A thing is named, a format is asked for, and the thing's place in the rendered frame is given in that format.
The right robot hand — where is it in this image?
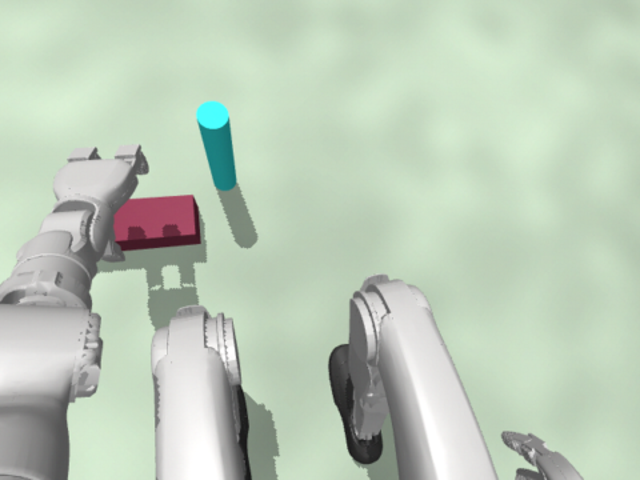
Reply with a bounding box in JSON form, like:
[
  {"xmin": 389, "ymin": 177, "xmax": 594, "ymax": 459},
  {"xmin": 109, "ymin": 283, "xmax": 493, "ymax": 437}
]
[{"xmin": 501, "ymin": 431, "xmax": 584, "ymax": 480}]

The left robot arm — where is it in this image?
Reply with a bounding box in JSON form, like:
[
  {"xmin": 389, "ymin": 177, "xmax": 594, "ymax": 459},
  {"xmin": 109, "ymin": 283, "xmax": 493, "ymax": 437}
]
[{"xmin": 0, "ymin": 195, "xmax": 114, "ymax": 480}]

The left robot foot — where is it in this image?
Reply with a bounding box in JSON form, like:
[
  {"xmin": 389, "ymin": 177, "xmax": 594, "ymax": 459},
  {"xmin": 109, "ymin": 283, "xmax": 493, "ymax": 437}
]
[{"xmin": 236, "ymin": 385, "xmax": 252, "ymax": 480}]

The right robot foot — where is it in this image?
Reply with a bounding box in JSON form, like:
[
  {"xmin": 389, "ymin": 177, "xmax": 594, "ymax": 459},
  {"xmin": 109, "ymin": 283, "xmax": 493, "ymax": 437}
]
[{"xmin": 329, "ymin": 344, "xmax": 383, "ymax": 464}]

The left robot hand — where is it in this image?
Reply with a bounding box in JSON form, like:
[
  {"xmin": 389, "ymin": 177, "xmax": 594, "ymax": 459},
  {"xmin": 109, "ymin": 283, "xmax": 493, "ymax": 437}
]
[{"xmin": 53, "ymin": 144, "xmax": 149, "ymax": 262}]

